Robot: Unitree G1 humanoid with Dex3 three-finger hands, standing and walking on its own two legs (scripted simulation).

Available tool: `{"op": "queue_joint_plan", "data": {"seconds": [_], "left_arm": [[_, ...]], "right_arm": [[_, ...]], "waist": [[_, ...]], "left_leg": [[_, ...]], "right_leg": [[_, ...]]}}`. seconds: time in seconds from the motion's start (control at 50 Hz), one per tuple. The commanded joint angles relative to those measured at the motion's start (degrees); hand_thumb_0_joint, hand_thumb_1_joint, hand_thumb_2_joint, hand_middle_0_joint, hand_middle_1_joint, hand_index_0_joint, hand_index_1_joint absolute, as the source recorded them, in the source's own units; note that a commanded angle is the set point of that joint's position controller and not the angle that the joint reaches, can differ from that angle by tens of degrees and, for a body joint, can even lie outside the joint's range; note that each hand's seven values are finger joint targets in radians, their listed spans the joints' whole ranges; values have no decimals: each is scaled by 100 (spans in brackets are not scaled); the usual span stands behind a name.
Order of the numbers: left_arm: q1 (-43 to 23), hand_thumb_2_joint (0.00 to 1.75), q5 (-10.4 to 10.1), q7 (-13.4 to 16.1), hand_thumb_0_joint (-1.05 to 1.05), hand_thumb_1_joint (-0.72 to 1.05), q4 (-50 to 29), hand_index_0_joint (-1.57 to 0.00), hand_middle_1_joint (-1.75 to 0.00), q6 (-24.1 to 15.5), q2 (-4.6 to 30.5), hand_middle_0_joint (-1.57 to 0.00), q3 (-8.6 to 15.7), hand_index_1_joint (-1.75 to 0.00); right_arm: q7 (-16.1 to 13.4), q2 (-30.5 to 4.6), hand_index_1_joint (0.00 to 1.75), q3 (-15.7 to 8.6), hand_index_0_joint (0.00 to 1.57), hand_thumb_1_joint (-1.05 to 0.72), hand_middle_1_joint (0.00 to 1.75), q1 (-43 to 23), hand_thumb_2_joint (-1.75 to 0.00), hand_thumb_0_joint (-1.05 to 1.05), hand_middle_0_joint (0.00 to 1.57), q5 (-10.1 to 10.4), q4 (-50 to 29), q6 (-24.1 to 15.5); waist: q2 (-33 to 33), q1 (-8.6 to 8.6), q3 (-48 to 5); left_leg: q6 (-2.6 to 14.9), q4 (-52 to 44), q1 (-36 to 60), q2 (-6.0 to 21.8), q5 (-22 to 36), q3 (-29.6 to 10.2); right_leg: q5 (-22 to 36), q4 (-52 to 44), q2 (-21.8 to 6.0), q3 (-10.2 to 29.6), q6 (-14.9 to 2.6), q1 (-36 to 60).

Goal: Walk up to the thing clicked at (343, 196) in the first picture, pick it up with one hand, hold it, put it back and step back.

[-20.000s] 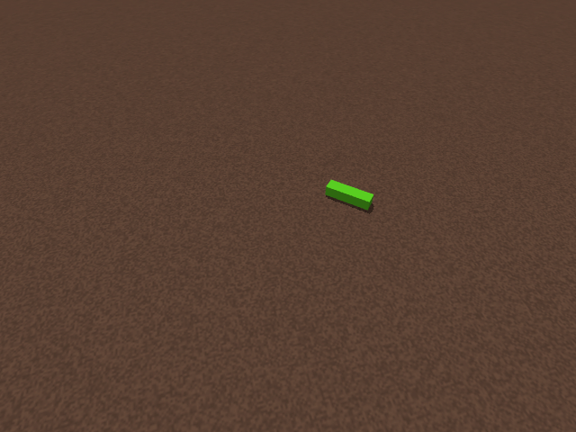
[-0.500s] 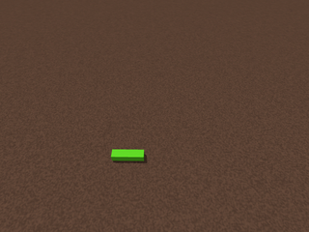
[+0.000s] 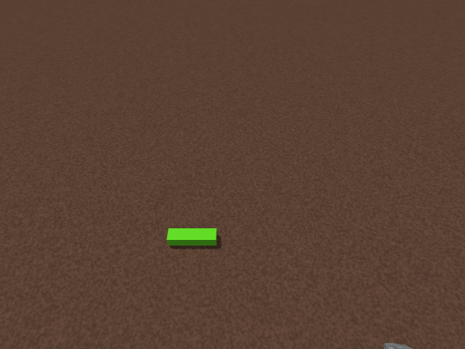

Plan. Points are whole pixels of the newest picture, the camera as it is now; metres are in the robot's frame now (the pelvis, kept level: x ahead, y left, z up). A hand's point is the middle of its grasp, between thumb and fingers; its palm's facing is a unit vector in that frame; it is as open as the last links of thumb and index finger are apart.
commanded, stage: walk up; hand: left
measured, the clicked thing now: (192, 236) +0.72 +0.22 -0.75
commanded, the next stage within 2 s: stand in 0.04 s
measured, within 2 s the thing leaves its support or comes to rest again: neither
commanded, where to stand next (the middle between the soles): +0.34 -0.01 m, yaw +0 degrees
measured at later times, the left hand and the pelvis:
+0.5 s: hand out of the picture +0.07 +0.24 -0.15, palm faces -0.03 -0.94 -0.35, open 7.4 cm; pelvis -0.01 -0.01 +0.00, yaw +0 degrees
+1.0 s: hand out of the picture +0.07 +0.23 -0.15, palm faces -0.03 -0.94 -0.35, open 7.4 cm; pelvis -0.01 -0.02 +0.00, yaw +0 degrees
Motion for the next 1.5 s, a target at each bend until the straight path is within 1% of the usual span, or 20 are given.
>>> {"op": "queue_joint_plan", "data": {"seconds": [0.0, 0.1, 0.4, 0.56, 1.0, 1.02, 1.04, 1.08, 1.1, 1.14, 1.2, 1.22, 1.26, 1.28, 1.3, 1.32, 1.34, 1.38, 1.42, 1.48], "left_arm": [[-210, 90, -8, 91, 0, 90, -340, -20, -30, -129, 1250, -20, 239, -30], [-227, 90, -28, 57, 0, 90, -259, -20, -30, -94, 1129, -20, 97, -30], [-285, 90, 10, 22, 0, 90, -197, -20, -30, -68, 1261, -20, 42, -30], [-184, 90, -7, 25, 0, 90, -210, -20, -30, -108, 1261, -20, 5, -30], [-103, 90, -6, 28, 0, 90, -200, -20, -30, -72, 1321, -20, -10, -30], [379, 90, 63, -98, 0, 90, -404, -20, -30, -107, 1663, -20, 340, -30], [652, 90, 127, -140, 0, 90, -354, -20, -30, -105, 1755, -20, 412, -30], [792, 90, 166, -163, 0, 90, -424, -20, -30, -105, 1984, -20, 571, -30], [701, 90, 176, -152, 0, 90, -550, -20, -30, -132, 2016, -20, 622, -30], [692, 90, 167, -153, 0, 90, -696, -20, -30, -165, 1872, -20, 638, -30], [500, 90, 191, -216, 0, 90, -924, -20, -30, -133, 1828, -20, 634, -30], [220, 90, 173, -247, 0, 90, -1047, -20, -30, -98, 1786, -20, 613, -30], [-358, 90, 149, -278, 0, 90, -1307, -20, -30, -1, 1535, -20, 519, -30], [-147, 90, 121, -267, 0, 90, -1434, -20, -30, 36, 1024, -20, 379, -30], [46, 90, 88, -215, 0, 90, -1498, -20, -30, 54, 859, -20, 310, -30], [268, 90, 71, -167, 0, 90, -1365, -20, -30, 58, 1426, -20, 434, -30], [564, 90, 36, -192, 0, 90, -1259, -20, -30, 37, 1616, -20, 451, -30], [1141, 90, -3, -257, 0, 90, -979, -20, -30, 13, 1654, -20, 485, -30], [1351, 90, 18, -305, 0, 90, -818, -20, -30, 19, 1610, -20, 507, -30], [833, 90, 41, -380, 0, 90, -1128, -20, -30, 13, 1477, -20, 457, -30]], "right_arm": [[-57, -1178, 30, -221, 20, -90, 30, -228, -90, 0, 20, 16, -371, -115], [-68, -1275, 30, -192, 20, -90, 30, -195, -90, 0, 20, 42, -303, -223], [-32, -1253, 30, -157, 20, -90, 30, 8, -90, 0, 20, 20, -158, -191], [-37, -1279, 30, -156, 20, -90, 30, 53, -90, 0, 20, 32, -142, -207], [-41, -1269, 30, -104, 20, -90, 30, 230, -90, 0, 20, 33, -143, -172], [65, -1623, 30, -319, 20, -90, 30, 572, -90, 0, 20, -71, -479, -235], [106, -1636, 30, -356, 20, -90, 30, 590, -90, 0, 20, -136, -502, -236], [150, -1415, 30, -359, 20, -90, 30, 322, -90, 0, 20, -161, -727, -202], [168, -1407, 30, -387, 20, -90, 30, 243, -90, 0, 20, -185, -836, -206], [164, -1411, 30, -416, 20, -90, 30, 364, -90, 0, 20, -152, -906, -299], [227, -1324, 30, -485, 20, -90, 30, 750, -90, 0, 20, -147, -981, -357], [238, -1342, 30, -535, 20, -90, 30, 1098, -90, 0, 20, -146, -917, -346], [169, -1422, 30, -719, 20, -90, 30, 2540, -90, 0, 20, -166, -490, -343], [77, -1816, 30, -844, 20, -90, 30, 3058, -90, 0, 20, -244, -383, -362], [1, -2234, 30, -882, 20, -90, 30, 2722, -90, 0, 20, -309, -657, -410], [-16, -2451, 30, -885, 20, -90, 30, 1716, -90, 0, 20, -178, -997, -437], [0, -2396, 30, -833, 20, -90, 30, 1353, -90, 0, 20, -120, -1124, -469], [8, -1918, 30, -663, 20, -90, 30, 983, -90, 0, 20, -90, -1314, -521], [22, -1750, 30, -638, 20, -90, 30, 1226, -90, 0, 20, -52, -1379, -591], [31, -1789, 30, -642, 20, -90, 30, 1592, -90, 0, 20, -32, -1372, -619]], "waist": [[95, -69, -682], [147, -115, -849], [51, -152, -309], [-30, -145, -667], [-48, -142, -333], [-51, -68, -881], [-105, 59, -538], [-901, 211, 54], [-843, 241, 388], [-625, 231, 387], [-822, 23, -91], [-879, -221, -141], [-283, -1022, -236], [1371, -1237, -195], [1856, -1024, 83], [978, -626, 414], [820, -381, 586], [790, 1, 464], [857, -72, 386], [727, -283, 614]], "left_leg": [[71, -384, 39, 656, 1223, -437], [73, -573, 342, 778, 1895, -539], [27, -905, -57, 635, 219, -515], [35, -748, 235, 717, 871, -526], [27, -731, 10, 695, 496, -514], [338, -103, -69, 346, -1886, -287], [349, 201, -818, 267, -2658, -262], [158, 1599, -1857, 4, -1908, 276], [141, 2081, -2328, 255, -1533, -59], [160, 1811, -2494, 510, -1309, -248], [179, 1285, -1386, 472, -1171, -214], [208, 1026, -713, 390, -1000, -77], [171, 341, 1518, 121, -150, 188], [117, -574, 2037, 716, -1373, -973], [296, -1507, 1257, 2010, -3128, -3291], [681, -1913, -2, 2376, -3723, -3738], [865, -1930, -380, 2357, -3739, -3416], [740, -1503, -74, 1677, -2511, -2121], [740, -1391, 33, 1416, -1526, -1325], [871, -1426, 135, 1411, -692, -928]], "right_leg": [[1345, -172, -536, 395, -259, 409], [1601, -228, -588, 361, -246, 532], [-62, -710, -576, 505, -255, 133], [823, -528, -603, 481, -282, 277], [240, -677, -558, 549, -306, 93], [-2213, -488, -234, 588, -545, 507], [-3123, -567, -449, 997, -696, 471], [-4000, -1441, -1359, 2161, -1119, 423], [-3601, -1574, -1727, 2458, -1400, 413], [-2192, -1338, -1638, 2172, -1575, 777], [-1869, -1099, -1224, 1490, -1297, 366], [-2103, -994, -1024, 1219, -1179, -272], [-2661, 471, -368, 422, -788, -2196], [-2950, 2440, 536, -70, -592, -3283], [-2514, 3872, 947, 402, -415, -3911], [-1788, 3983, 441, 1093, -465, -3254], [-1456, 3854, 107, 1055, -520, -2858], [-907, 3778, -15, 873, -401, -2617], [-550, 3574, 1, 685, -275, -2423], [-284, 2784, -80, 555, -133, -2495]]}}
